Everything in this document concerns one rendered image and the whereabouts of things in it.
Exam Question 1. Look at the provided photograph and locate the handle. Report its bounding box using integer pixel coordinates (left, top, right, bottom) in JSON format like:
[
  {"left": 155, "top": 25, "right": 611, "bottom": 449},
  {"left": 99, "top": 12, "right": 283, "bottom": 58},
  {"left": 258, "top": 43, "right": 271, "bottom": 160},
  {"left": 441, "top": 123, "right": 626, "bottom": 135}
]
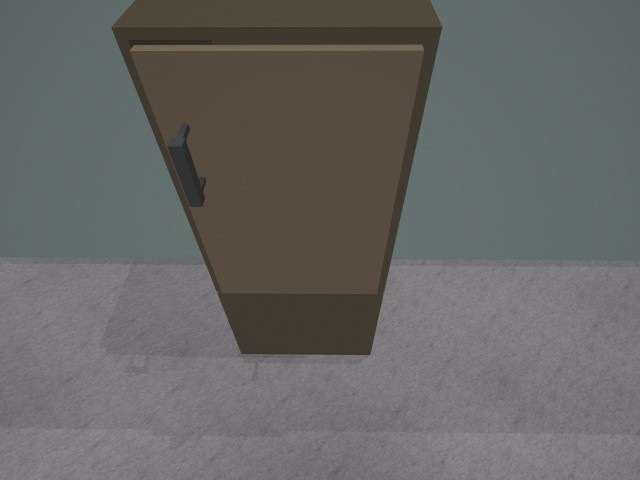
[{"left": 167, "top": 124, "right": 206, "bottom": 207}]

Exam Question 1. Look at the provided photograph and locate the cupboard door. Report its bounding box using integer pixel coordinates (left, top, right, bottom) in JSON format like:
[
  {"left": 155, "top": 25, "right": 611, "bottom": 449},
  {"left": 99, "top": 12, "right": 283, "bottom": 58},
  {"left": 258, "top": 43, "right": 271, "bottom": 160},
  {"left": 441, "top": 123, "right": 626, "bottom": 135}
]
[{"left": 130, "top": 45, "right": 424, "bottom": 294}]

